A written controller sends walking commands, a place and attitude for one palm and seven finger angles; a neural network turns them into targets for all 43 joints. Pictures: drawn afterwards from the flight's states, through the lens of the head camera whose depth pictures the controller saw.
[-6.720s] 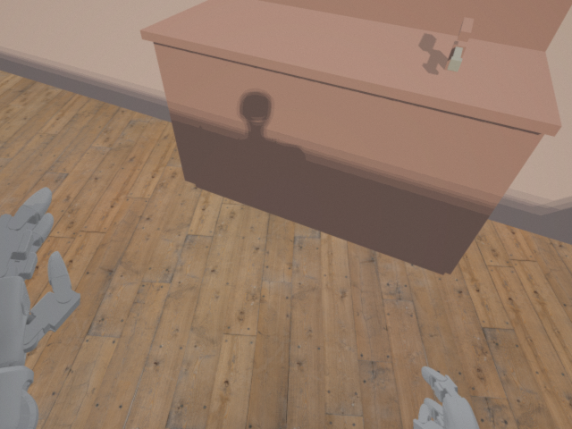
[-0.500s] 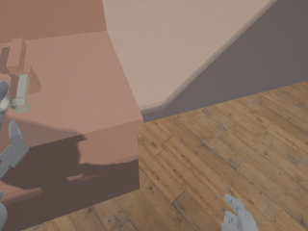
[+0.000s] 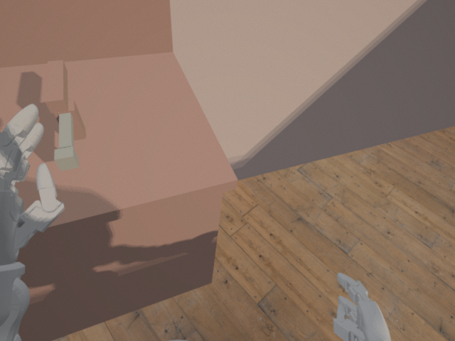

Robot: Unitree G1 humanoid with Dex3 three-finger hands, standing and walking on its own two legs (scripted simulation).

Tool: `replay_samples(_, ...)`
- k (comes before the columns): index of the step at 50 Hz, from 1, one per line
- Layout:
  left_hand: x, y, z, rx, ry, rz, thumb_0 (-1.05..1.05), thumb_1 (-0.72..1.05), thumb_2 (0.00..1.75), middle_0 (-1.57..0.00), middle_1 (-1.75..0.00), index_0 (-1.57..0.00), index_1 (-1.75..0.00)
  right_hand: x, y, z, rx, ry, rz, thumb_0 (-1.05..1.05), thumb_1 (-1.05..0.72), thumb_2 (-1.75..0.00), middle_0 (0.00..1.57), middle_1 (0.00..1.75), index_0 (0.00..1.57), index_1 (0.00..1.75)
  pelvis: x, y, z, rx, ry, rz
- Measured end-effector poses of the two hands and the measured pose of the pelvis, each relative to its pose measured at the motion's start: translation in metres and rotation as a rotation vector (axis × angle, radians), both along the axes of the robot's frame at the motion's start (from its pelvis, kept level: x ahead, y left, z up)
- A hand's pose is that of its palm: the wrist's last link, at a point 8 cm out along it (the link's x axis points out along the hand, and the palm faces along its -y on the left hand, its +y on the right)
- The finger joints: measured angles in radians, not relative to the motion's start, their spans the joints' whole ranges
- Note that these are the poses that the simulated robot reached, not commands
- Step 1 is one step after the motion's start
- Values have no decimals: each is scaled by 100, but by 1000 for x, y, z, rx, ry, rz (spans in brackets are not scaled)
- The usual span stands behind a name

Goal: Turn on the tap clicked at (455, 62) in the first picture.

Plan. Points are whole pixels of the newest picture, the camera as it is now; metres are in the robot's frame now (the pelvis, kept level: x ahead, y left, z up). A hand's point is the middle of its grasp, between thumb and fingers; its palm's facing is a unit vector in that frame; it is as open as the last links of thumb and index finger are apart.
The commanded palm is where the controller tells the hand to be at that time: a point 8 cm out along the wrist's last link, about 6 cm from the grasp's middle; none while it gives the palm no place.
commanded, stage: come to a stop and stand still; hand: left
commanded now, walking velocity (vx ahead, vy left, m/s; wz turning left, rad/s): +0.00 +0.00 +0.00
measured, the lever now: (66, 158) +0.36 +0.31 +0.11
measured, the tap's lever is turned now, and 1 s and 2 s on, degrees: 0 0 0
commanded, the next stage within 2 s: look again from close up in 1.78 s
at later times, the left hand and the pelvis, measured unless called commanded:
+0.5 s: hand out of the picture +0.20 +0.33 +0.17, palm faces +0.44 -0.83 -0.34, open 7.4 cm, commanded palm +0.15 +0.35 +0.19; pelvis +0.00 +0.07 +0.01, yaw +2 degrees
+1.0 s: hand out of the picture +0.19 +0.38 +0.17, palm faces +0.47 -0.82 -0.31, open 7.4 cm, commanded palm +0.12 +0.41 +0.19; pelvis -0.01 +0.11 +0.01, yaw +6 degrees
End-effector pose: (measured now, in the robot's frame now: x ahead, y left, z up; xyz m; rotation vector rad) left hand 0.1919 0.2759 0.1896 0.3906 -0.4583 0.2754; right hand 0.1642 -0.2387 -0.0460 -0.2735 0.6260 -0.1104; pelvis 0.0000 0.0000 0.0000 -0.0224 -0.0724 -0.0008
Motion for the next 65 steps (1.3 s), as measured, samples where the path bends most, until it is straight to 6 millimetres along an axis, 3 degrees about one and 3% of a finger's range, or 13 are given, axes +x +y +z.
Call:
replay_samples(7, -14, 51, 14, 93, 45, 83, 1, 89, 90, -22, -30, -21, -31, -11, 52, -3, 72, 62, 36, 1, -91, -90, 20, 30, 20, 30, -4, 26, 11, -31, 40, 30)
replay_samples(11, -30, 63, 16, 88, 62, 115, 1, 89, 90, -21, -30, -21, -30, -13, 79, -9, 98, 83, 84, 1, -91, -90, 20, 30, 20, 30, -2, 38, 13, -30, 56, 28)
replay_samples(15, -33, 73, 8, 58, 104, 154, 1, 89, 90, -21, -30, -21, -30, -9, 96, -16, 106, 94, 124, 1, -91, -90, 21, 30, 20, 30, -4, 47, 11, -6, 66, 31)
replay_samples(20, -32, 83, 0, 16, 150, 175, 1, 89, 90, -21, -30, -21, -30, 1, 106, -16, 104, 77, 125, 1, -91, -90, 21, 30, 20, 30, -8, 58, 11, -14, 51, 40)
replay_samples(30, -30, 99, -5, -29, 159, 173, 1, 89, 90, -22, -30, -21, -30, 16, 106, 3, 37, 23, 85, 1, -91, -90, 20, 30, 20, 30, -3, 75, 14, -17, 55, 52)
replay_samples(39, -35, 116, -7, -7, 178, 187, 1, 89, 90, -21, -30, -21, -30, 20, 116, -3, 20, 67, 93, 1, -91, -90, 20, 30, 20, 30, -1, 90, 12, -25, 51, 73)
replay_samples(45, -44, 129, -15, -20, 139, 183, 1, 89, 90, -21, -30, -21, -30, 22, 131, -13, 17, 83, 100, 1, -91, -90, 20, 30, 20, 30, -2, 101, 0, -40, 30, 71)
replay_samples(50, -44, 141, -9, -60, 140, 203, 1, 89, 90, -22, -30, -21, -30, 20, 150, -9, 40, 73, 116, 1, -91, -90, 20, 30, 20, 30, -7, 114, 7, -29, 30, 110)
replay_samples(54, -59, 152, -2, -4, 47, 185, 1, 89, 90, -22, -30, -21, -30, 19, 164, -14, 37, 99, 133, 1, -91, -90, 20, 30, 20, 30, -11, 124, -4, -12, 42, 76)
replay_samples(59, -51, 175, -8, 4, -34, 184, 1, 89, 90, -21, -30, -21, -30, 15, 182, -34, 26, 75, 86, 1, -91, -90, 20, 30, 20, 30, -15, 151, -23, 2, 16, 75)
replay_samples(62, -42, 188, -7, 17, 21, 197, 1, 89, 90, -21, -30, -21, -30, 3, 199, -36, 78, 94, 67, 1, -91, -90, 20, 30, 20, 30, -16, 155, -15, 17, 13, 73)
replay_samples(65, -40, 186, 1, 44, 67, 184, 1, 89, 90, -21, -30, -21, -30, -10, 213, -34, 123, 119, 85, 1, -91, -90, 20, 30, 20, 30, -14, 157, -5, 16, 34, 69)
